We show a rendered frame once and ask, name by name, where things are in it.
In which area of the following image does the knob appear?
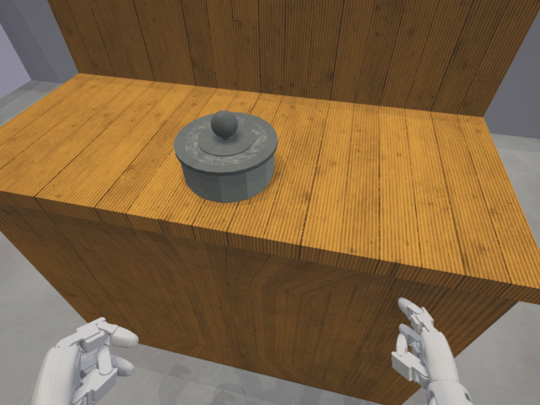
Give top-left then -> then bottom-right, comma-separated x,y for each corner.
211,111 -> 238,138

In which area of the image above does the right robot forearm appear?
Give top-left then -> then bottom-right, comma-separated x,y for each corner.
426,380 -> 473,405

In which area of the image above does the robot right hand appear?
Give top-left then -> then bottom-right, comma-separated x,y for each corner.
391,298 -> 460,390

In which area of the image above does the table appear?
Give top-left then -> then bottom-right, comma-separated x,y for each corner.
0,0 -> 540,405

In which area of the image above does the pot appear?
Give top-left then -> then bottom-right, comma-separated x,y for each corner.
181,155 -> 274,203

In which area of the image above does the robot left hand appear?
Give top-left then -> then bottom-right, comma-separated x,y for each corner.
30,317 -> 138,405

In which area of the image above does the lid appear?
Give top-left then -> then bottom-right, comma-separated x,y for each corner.
174,112 -> 278,176

